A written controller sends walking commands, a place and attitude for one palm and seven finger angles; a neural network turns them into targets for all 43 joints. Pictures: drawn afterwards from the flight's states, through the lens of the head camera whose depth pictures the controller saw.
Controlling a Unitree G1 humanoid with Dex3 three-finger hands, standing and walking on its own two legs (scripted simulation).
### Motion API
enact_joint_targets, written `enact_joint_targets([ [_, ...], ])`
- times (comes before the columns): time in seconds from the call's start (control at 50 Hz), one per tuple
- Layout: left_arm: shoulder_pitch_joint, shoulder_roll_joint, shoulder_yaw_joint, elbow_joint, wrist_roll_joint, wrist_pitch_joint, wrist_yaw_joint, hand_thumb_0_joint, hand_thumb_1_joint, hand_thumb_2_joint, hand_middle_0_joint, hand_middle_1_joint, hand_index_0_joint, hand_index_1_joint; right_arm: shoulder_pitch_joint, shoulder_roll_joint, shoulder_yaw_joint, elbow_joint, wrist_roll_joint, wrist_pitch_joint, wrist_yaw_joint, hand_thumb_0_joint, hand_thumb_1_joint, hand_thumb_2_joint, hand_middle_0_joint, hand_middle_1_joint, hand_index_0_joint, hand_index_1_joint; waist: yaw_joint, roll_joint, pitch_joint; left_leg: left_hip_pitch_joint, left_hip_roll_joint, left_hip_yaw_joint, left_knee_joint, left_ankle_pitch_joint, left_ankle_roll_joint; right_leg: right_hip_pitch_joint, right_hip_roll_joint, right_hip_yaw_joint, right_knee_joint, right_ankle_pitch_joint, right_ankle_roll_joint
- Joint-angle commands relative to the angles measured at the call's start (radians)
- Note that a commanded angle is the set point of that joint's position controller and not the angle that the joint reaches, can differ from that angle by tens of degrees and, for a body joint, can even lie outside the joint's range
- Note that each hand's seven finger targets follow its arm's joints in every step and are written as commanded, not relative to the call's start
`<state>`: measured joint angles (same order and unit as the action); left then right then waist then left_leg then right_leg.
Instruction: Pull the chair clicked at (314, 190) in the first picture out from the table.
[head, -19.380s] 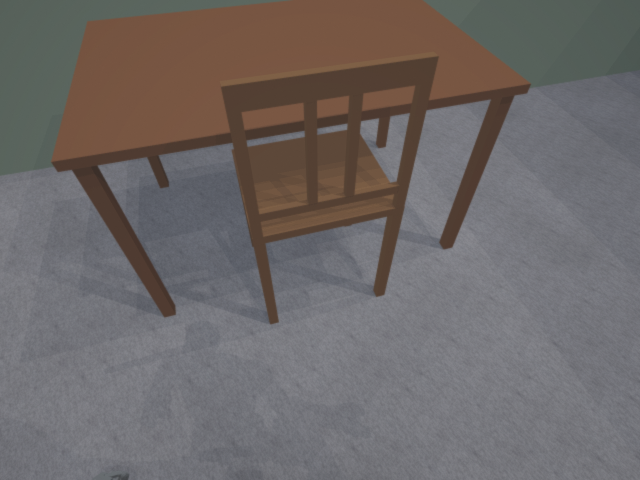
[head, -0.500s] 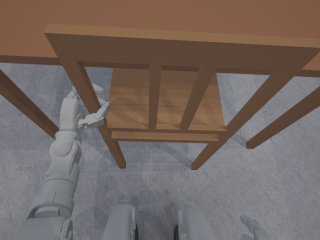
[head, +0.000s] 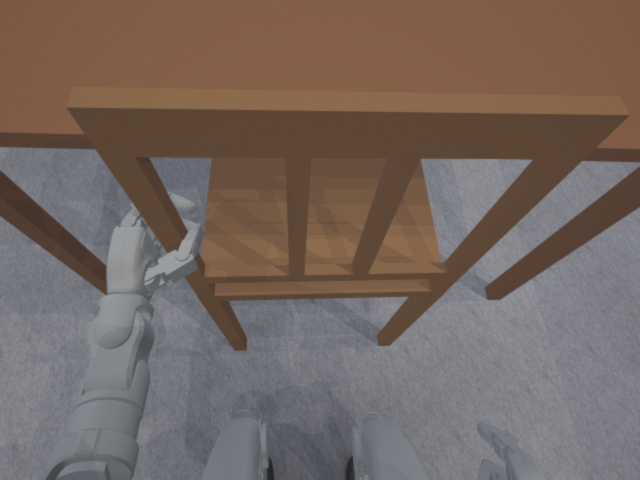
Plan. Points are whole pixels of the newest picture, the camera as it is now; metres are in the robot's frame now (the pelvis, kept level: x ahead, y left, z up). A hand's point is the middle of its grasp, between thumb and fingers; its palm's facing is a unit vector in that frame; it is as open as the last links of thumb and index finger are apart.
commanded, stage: hook a spindle and tug to test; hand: left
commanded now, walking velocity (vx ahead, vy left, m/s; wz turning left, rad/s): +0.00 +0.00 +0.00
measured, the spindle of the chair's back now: (297, 225) +0.41 +0.02 +0.03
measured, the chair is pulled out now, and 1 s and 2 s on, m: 0.01 0.07 0.13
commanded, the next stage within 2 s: step backward, pulling the chair out in 0.18 s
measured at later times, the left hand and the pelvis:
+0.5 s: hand (185, 269) +0.36 +0.15 +0.02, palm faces +0.09 -0.99 -0.10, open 5.9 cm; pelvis +0.02 +0.00 +0.07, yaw +1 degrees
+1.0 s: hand (194, 329) +0.29 +0.13 +0.03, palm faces +0.04 -0.99 -0.12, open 5.8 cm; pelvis -0.04 +0.00 +0.10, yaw -3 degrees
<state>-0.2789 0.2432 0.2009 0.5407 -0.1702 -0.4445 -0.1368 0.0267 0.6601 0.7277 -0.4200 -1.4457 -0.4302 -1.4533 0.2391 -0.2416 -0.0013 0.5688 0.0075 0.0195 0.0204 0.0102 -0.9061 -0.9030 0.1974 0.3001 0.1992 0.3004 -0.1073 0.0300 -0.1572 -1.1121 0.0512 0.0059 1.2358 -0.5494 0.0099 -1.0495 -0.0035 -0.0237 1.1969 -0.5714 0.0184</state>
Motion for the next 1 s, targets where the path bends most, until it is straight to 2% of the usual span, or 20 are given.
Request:
enact_joint_targets([
  [0.0,-0.047,0.141,0.04,-0.25,-0.012,-0.093,-0.025,0.0,0.9,0.9,-0.5,-1.45,-0.5,-1.45,0.051,-0.147,-0.065,-0.107,-0.002,-0.041,-0.007,0.0,-0.9,-0.9,0.2,0.3,0.2,0.3,0.041,0.013,-0.437,0.339,-0.025,-0.021,-0.119,0.517,0.009,0.263,0.016,-0.024,-0.108,0.526,-0.037],
  [0.1,0.026,0.127,0.021,-0.344,-0.015,-0.1,-0.027,0.0,0.9,0.9,-0.5,-1.45,-0.5,-1.45,0.043,-0.144,-0.069,-0.119,-0.004,-0.05,-0.005,0.0,-0.9,-0.9,0.2,0.3,0.2,0.3,0.053,0.052,-0.458,0.384,-0.021,-0.023,-0.114,0.583,0.007,0.261,0.014,-0.024,-0.097,0.558,-0.038],
  [0.18,-0.006,0.118,0.005,-0.351,-0.012,-0.098,-0.024,0.0,0.9,0.9,-0.5,-1.45,-0.5,-1.45,0.038,-0.146,-0.069,-0.107,-0.005,-0.056,-0.009,0.0,-0.9,-0.9,0.2,0.3,0.2,0.3,0.034,0.023,-0.434,0.369,-0.018,-0.028,-0.105,0.556,0.006,0.237,0.013,-0.026,-0.096,0.542,-0.035],
  [0.24,-0.014,0.116,0.001,-0.373,-0.01,-0.106,-0.028,0.0,0.9,0.9,-0.5,-1.45,-0.5,-1.45,0.031,-0.144,-0.07,-0.107,-0.007,-0.063,-0.014,0.0,-0.9,-0.9,0.2,0.3,0.2,0.3,0.039,0.046,-0.453,0.383,-0.022,-0.028,-0.097,0.562,0.005,0.235,0.01,-0.023,-0.089,0.55,-0.036],
  [0.26,-0.024,0.082,-0.037,-0.389,-0.011,-0.103,-0.029,0.0,0.9,0.9,-0.5,-1.45,-0.5,-1.45,0.026,-0.142,-0.068,-0.11,-0.005,-0.065,-0.014,0.0,-0.9,-0.9,0.2,0.3,0.2,0.3,0.033,0.054,-0.456,0.401,-0.02,-0.031,-0.102,0.567,0.005,0.223,0.01,-0.026,-0.093,0.535,-0.035],
  [0.28,-0.279,0.374,0.073,-0.602,0.104,0.005,0.102,0.0,0.9,0.9,-0.5,-1.45,-0.5,-1.45,0.078,-0.118,-0.059,-0.169,0.04,0.014,-0.058,0.0,-0.9,-0.9,0.2,0.3,0.2,0.3,0.075,0.136,-0.692,0.752,-0.014,-0.003,-0.309,0.524,0.013,0.629,-0.057,0.084,-0.299,0.623,-0.053],
  [0.32,-0.168,0.271,0.028,-0.507,0.114,0.126,0.196,0.0,0.9,0.9,-0.5,-1.45,-0.5,-1.45,0.063,-0.109,-0.05,-0.173,0.042,0.032,-0.104,0.0,-0.9,-0.9,0.2,0.3,0.2,0.3,0.055,0.168,-0.552,0.773,-0.015,-0.011,-0.353,0.596,0.014,0.623,-0.063,0.064,-0.359,0.785,-0.045],
  [0.34,-0.095,0.2,-0.024,-0.39,0.12,0.177,0.21,0.0,0.9,0.9,-0.5,-1.45,-0.5,-1.45,0.054,-0.1,-0.044,-0.156,0.047,0.044,-0.114,0.0,-0.9,-0.9,0.2,0.3,0.2,0.3,0.05,0.099,-0.461,0.735,-0.005,-0.014,-0.382,0.564,0.013,0.635,-0.068,0.063,-0.388,0.771,-0.035],
  [0.36,-0.085,0.147,-0.073,-0.31,0.126,0.21,0.213,0.0,0.9,0.9,-0.5,-1.45,-0.5,-1.45,0.039,-0.103,-0.037,-0.141,0.051,0.057,-0.127,0.0,-0.9,-0.9,0.2,0.3,0.2,0.3,0.043,0.074,-0.35,0.71,0.021,-0.047,-0.446,0.54,0.013,0.616,-0.071,0.032,-0.396,0.697,-0.034],
  [0.38,-0.089,0.13,-0.087,-0.23,0.127,0.229,0.22,0.0,0.9,0.9,-0.5,-1.45,-0.5,-1.45,0.032,-0.11,-0.035,-0.121,0.052,0.064,-0.136,0.0,-0.9,-0.9,0.2,0.3,0.2,0.3,0.047,0.061,-0.276,0.704,0.042,-0.067,-0.473,0.583,0.023,0.615,-0.071,0.036,-0.422,0.698,-0.026],
  [0.42,-0.155,0.116,-0.101,-0.096,0.135,0.238,0.232,0.0,0.9,0.9,-0.5,-1.45,-0.5,-1.45,0.046,-0.115,-0.035,-0.078,0.044,0.071,-0.146,0.0,-0.9,-0.9,0.2,0.3,0.2,0.3,0.042,-0.006,-0.236,0.736,0.063,-0.058,-0.494,0.675,0.023,0.666,-0.087,0.052,-0.485,0.822,-0.009],
  [0.46,-0.231,0.109,-0.118,-0.005,0.138,0.233,0.227,0.0,0.9,0.9,-0.5,-1.45,-0.5,-1.45,0.054,-0.124,-0.04,-0.052,0.043,0.072,-0.151,0.0,-0.9,-0.9,0.2,0.3,0.2,0.3,0.037,-0.04,-0.223,0.764,0.081,-0.05,-0.533,0.719,0.013,0.747,-0.114,0.07,-0.531,0.942,-0.004],
  [0.48,-0.242,0.107,-0.121,0.032,0.14,0.225,0.222,0.0,0.9,0.9,-0.5,-1.45,-0.5,-1.45,0.053,-0.126,-0.043,-0.043,0.043,0.073,-0.153,0.0,-0.9,-0.9,0.2,0.3,0.2,0.3,0.039,-0.015,-0.218,0.786,0.092,-0.051,-0.557,0.742,0.01,0.773,-0.122,0.076,-0.548,0.955,-0.008],
  [0.5,-0.254,0.134,-0.105,0.054,0.144,0.217,0.219,0.0,0.9,0.9,-0.5,-1.45,-0.5,-1.45,0.047,-0.132,-0.046,-0.04,0.043,0.072,-0.156,0.0,-0.9,-0.9,0.2,0.3,0.2,0.3,0.044,0.023,-0.204,0.817,0.103,-0.056,-0.581,0.78,0.009,0.78,-0.121,0.075,-0.564,0.949,-0.01],
  [0.54,-0.235,0.105,-0.127,0.117,0.146,0.207,0.213,0.0,0.9,0.9,-0.5,-1.45,-0.5,-1.45,0.038,-0.13,-0.046,-0.035,0.036,0.079,-0.151,0.0,-0.9,-0.9,0.2,0.3,0.2,0.3,0.052,0.094,-0.194,0.87,0.13,-0.076,-0.619,0.844,0.012,0.804,-0.11,0.064,-0.585,0.88,-0.017],
  [0.62,-0.178,0.097,-0.13,0.154,0.147,0.191,0.207,0.0,0.9,0.9,-0.5,-1.45,-0.5,-1.45,0.015,-0.13,-0.049,-0.046,0.028,0.095,-0.143,0.0,-0.9,-0.9,0.2,0.3,0.2,0.3,0.067,0.131,-0.178,0.905,0.157,-0.095,-0.665,0.869,0.015,0.837,-0.094,0.056,-0.629,0.816,-0.027],
  [0.78,-0.071,0.1,-0.128,0.057,0.141,0.178,0.213,0.0,0.9,0.9,-0.5,-1.45,-0.5,-1.45,-0.019,-0.124,-0.052,-0.073,0.02,0.106,-0.138,0.0,-0.9,-0.9,0.2,0.3,0.2,0.3,0.074,0.121,-0.201,0.949,0.161,-0.063,-0.698,0.867,0.003,0.861,-0.097,0.061,-0.648,0.863,-0.034],
  [0.88,-0.101,0.102,-0.132,0.044,0.141,0.176,0.225,0.0,0.9,0.9,-0.5,-1.45,-0.5,-1.45,-0.024,-0.124,-0.055,-0.06,0.019,0.091,-0.143,0.0,-0.9,-0.9,0.2,0.3,0.2,0.3,0.066,0.111,-0.175,0.935,0.162,-0.05,-0.717,0.753,0.007,0.821,-0.08,0.055,-0.656,0.748,-0.03],
  [0.9,-0.103,0.123,-0.116,0.056,0.14,0.178,0.228,0.0,0.9,0.9,-0.5,-1.45,-0.5,-1.45,-0.023,-0.132,-0.056,-0.057,0.019,0.087,-0.147,0.0,-0.9,-0.9,0.2,0.3,0.2,0.3,0.069,0.106,-0.16,0.904,0.164,-0.066,-0.728,0.712,0.01,0.822,-0.078,0.056,-0.652,0.711,-0.031],
  [0.98,-0.154,0.096,-0.145,0.082,0.138,0.164,0.235,0.0,0.9,0.9,-0.5,-1.45,-0.5,-1.45,-0.027,-0.123,-0.054,-0.037,0.022,0.06,-0.151,0.0,-0.9,-0.9,0.2,0.3,0.2,0.3,0.067,0.088,-0.118,0.845,0.142,-0.057,-0.742,0.484,0.014,0.777,-0.085,0.074,-0.68,0.552,-0.034],
])
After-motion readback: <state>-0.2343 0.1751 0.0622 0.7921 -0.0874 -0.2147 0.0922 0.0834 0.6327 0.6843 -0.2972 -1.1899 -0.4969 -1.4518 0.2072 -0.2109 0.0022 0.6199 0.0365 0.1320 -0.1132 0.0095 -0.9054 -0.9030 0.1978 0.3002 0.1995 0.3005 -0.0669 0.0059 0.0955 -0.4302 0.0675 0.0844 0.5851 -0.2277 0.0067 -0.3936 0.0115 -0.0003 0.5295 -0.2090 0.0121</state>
